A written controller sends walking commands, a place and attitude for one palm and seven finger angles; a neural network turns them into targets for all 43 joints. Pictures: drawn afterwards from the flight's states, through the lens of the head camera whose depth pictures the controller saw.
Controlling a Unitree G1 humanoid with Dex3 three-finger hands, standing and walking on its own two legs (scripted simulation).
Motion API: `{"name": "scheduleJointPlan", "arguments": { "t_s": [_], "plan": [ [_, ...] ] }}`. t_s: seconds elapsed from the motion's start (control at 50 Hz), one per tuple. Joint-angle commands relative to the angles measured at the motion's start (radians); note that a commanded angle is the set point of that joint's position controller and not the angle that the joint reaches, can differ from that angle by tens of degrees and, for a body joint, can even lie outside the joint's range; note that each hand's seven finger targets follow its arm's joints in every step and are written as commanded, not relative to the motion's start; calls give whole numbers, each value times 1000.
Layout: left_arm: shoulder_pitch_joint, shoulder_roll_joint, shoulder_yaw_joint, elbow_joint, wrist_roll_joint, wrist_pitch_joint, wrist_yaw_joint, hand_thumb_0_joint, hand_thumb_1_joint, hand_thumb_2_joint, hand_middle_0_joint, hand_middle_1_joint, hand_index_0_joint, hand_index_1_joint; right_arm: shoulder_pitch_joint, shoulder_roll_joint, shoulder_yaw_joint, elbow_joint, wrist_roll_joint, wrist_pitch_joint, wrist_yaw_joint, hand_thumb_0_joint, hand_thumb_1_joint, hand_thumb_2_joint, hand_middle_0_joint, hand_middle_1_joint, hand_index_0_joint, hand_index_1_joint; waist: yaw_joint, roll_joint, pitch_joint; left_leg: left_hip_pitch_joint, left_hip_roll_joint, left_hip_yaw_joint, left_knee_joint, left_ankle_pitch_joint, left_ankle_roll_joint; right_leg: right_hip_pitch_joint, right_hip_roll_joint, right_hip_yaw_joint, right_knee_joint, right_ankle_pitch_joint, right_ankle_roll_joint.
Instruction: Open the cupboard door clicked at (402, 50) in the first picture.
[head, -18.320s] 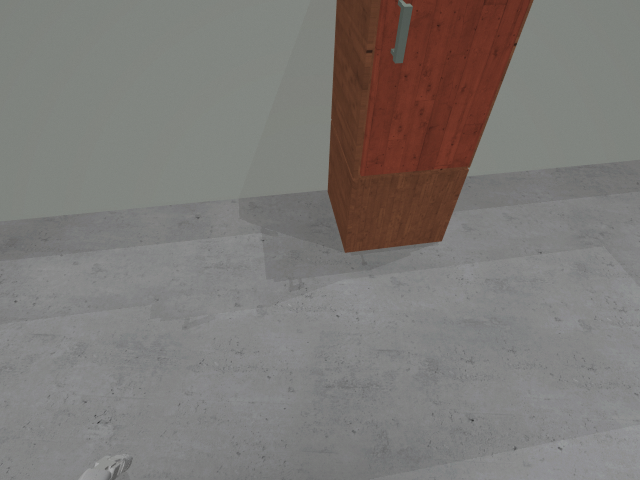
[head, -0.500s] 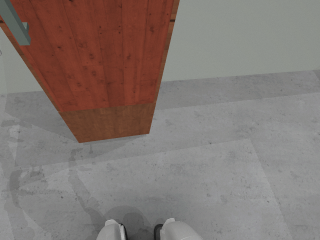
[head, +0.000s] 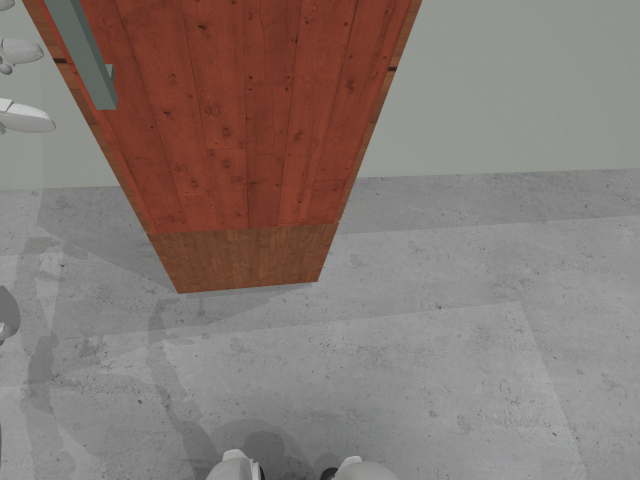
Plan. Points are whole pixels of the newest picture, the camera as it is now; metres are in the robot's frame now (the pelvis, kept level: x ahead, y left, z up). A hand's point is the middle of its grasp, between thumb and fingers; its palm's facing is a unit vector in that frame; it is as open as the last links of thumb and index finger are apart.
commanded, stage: move the hooked fingers beside the handle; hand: left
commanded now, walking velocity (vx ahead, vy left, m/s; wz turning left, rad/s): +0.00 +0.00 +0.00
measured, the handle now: (88, 40) +0.57 +0.21 +0.15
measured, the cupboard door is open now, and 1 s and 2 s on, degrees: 0 0 0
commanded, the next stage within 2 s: slide the fingers in behind the handle in 1.84 s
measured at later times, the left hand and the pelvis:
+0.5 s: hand (17, 77) +0.50 +0.25 +0.16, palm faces +0.07 -1.00 +0.02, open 14.0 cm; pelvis -0.02 -0.02 +0.00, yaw +2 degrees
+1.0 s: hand out of the picture +0.51 +0.27 +0.16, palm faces +0.04 -1.00 +0.04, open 14.0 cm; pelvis -0.02 -0.02 +0.00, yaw +0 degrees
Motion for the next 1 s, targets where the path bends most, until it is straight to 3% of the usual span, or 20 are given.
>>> {"name": "scheduleJointPlan", "arguments": {
  "t_s": [0.0,0.06,0.12,0.16,0.18,0.22,0.28,0.34,0.4,0.44,0.5,0.54,0.62,0.74,0.8,0.86,0.88,0.92,0.94,0.98],
  "plan": [
    [-397,238,24,-309,-31,-77,14,0,-500,300,-300,-1200,-300,-1200,214,-215,-90,-27,-3,5,2,0,-900,-900,200,300,200,300,36,315,-534,814,51,-174,-26,934,-94,-107,44,-21,-27,337,-27],
    [-360,189,13,-290,-49,-58,26,0,-500,300,-300,-1200,-300,-1200,194,-214,-91,-43,4,6,5,0,-900,-900,200,300,200,300,34,225,-484,735,39,-158,-47,798,-72,-61,41,-21,-41,329,-26],
    [-385,144,-22,-225,-46,-38,45,0,-500,300,-300,-1200,-300,-1200,179,-216,-88,-37,8,3,4,0,-900,-900,200,300,200,300,11,181,-386,655,30,-144,-73,628,-59,-65,34,-20,-55,304,-22],
    [-420,157,-19,-225,-38,-47,61,0,-500,300,-300,-1200,-300,-1200,181,-219,-83,-34,7,-1,-2,0,-900,-900,200,300,200,300,7,196,-362,645,25,-144,-77,616,-56,-68,30,-18,-51,305,-28],
    [-435,190,2,-243,-30,-57,67,0,-500,300,-300,-1200,-300,-1200,185,-220,-85,-29,5,-1,-2,0,-900,-900,200,300,200,300,13,222,-395,673,28,-148,-69,657,-62,-69,29,-13,-44,322,-28],
    [-440,165,-14,-282,-28,-80,68,0,-500,300,-300,-1200,-300,-1200,185,-214,-89,-30,3,-2,2,0,-900,-900,200,300,200,300,14,232,-445,725,33,-156,-51,737,-73,-79,32,-14,-33,341,-28],
    [-483,219,12,-234,-27,-105,65,0,-500,300,-300,-1200,-300,-1200,174,-220,-83,-20,8,-1,-6,0,-900,-900,200,300,200,300,-5,171,-428,661,23,-143,-57,608,-55,-45,31,-2,-39,329,-24],
    [-501,185,-32,-158,-24,-96,54,0,-500,300,-300,-1200,-300,-1200,158,-221,-74,-18,16,-12,-12,0,-900,-900,200,300,200,300,-23,160,-367,586,12,-131,-73,431,-40,-58,24,2,-52,258,-24],
    [-496,284,11,-85,-6,-86,55,0,-500,300,-300,-1200,-300,-1200,163,-231,-65,-15,23,-19,-28,0,-900,-900,200,300,200,300,-21,131,-338,505,7,-122,-77,339,-26,-38,16,16,-60,219,-21],
    [-511,285,-14,-51,3,-77,48,0,-500,300,-300,-1200,-300,-1200,164,-230,-56,-18,25,-27,-33,0,-900,-900,200,300,200,300,-31,136,-315,445,2,-110,-76,289,-20,-27,12,25,-63,202,-18],
    [-523,370,13,-52,15,-89,34,0,-500,300,-300,-1200,-300,-1200,172,-235,-48,-24,26,-32,-46,0,-900,-900,200,300,200,300,-32,124,-345,394,2,-94,-60,269,-11,17,8,43,-61,214,-10],
    [-543,365,-3,-67,12,-97,19,0,-500,300,-300,-1200,-300,-1200,175,-233,-47,-21,26,-37,-50,0,-900,-900,200,300,200,300,-36,154,-359,385,3,-85,-53,265,-11,23,9,48,-60,218,-9],
    [-543,478,76,-103,2,-114,-15,0,-500,300,-300,-1200,-300,-1200,196,-237,-48,-21,25,-33,-57,0,-900,-900,200,300,200,300,-14,174,-461,387,1,-73,-36,317,-10,95,15,58,-49,287,-7],
    [-497,440,20,-18,13,-56,-46,0,-500,300,-300,-1200,-300,-1200,199,-236,-39,-15,31,-23,-61,0,-900,-900,200,300,200,300,-31,180,-351,334,7,-68,-37,271,-4,26,17,51,-66,233,-3],
    [-503,429,27,-90,11,-69,-50,0,-500,300,-300,-1200,-300,-1200,219,-235,-49,-13,24,-20,-60,0,-900,-900,200,300,200,300,-21,254,-425,450,11,-86,-37,365,-14,-14,25,32,-50,268,-14],
    [-520,365,14,-141,-13,-83,-51,0,-500,300,-300,-1200,-300,-1200,233,-236,-59,0,16,-21,-51,0,-900,-900,200,300,200,300,-33,275,-449,554,18,-106,-34,444,-22,-75,35,14,-47,276,-20],
    [-527,387,35,-146,-21,-84,-51,0,-500,300,-300,-1200,-300,-1200,235,-242,-61,6,16,-20,-51,0,-900,-900,200,300,200,300,-32,259,-462,566,22,-113,-34,450,-25,-76,35,12,-49,275,-18],
    [-523,339,12,-113,-31,-69,-52,0,-500,300,-300,-1200,-300,-1200,232,-237,-61,8,17,-21,-47,0,-900,-900,200,300,200,300,-42,232,-424,548,20,-112,-39,440,-23,-80,37,8,-53,276,-17],
    [-512,358,29,-98,-27,-62,-48,0,-500,300,-300,-1200,-300,-1200,234,-238,-61,8,17,-22,-46,0,-900,-900,200,300,200,300,-35,213,-412,530,19,-113,-40,429,-22,-74,36,7,-53,266,-16],
    [-511,359,27,-123,-13,-62,-35,0,-500,300,-300,-1200,-300,-1200,237,-235,-61,6,13,-21,-42,0,-900,-900,200,300,200,300,-21,270,-435,576,20,-120,-39,497,-29,-84,33,4,-42,293,-23]
  ]
}}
